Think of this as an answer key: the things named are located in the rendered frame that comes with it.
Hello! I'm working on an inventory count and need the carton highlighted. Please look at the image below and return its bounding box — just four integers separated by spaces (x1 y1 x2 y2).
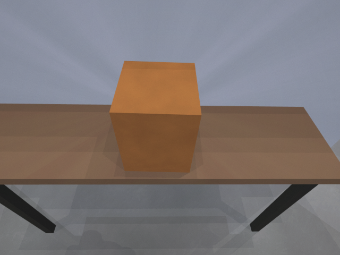
109 61 201 173

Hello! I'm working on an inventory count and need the table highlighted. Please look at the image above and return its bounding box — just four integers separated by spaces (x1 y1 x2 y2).
0 104 340 233

